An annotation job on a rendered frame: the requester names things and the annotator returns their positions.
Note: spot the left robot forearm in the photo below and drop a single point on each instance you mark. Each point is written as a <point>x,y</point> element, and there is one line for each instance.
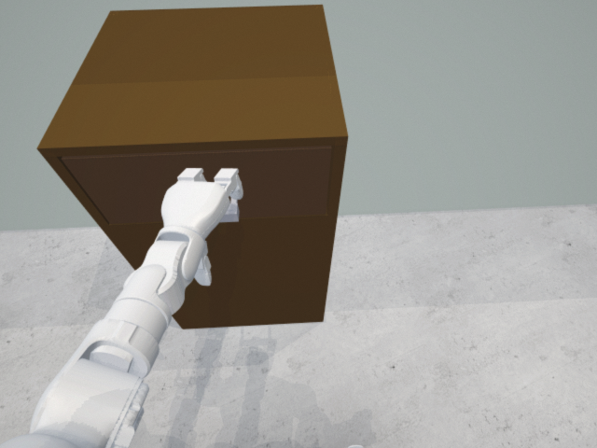
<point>128,337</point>

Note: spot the robot left hand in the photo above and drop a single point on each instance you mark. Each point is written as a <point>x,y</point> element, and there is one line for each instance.
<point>198,205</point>

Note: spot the drawer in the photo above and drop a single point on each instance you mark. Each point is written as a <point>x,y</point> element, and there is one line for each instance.
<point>277,181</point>

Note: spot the cabinet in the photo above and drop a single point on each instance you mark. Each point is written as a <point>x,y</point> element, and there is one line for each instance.
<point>216,78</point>

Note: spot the robot left upper arm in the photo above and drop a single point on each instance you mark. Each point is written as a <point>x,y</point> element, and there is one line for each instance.
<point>94,406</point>

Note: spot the handle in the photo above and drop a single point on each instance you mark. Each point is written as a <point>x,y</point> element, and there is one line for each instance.
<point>232,214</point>

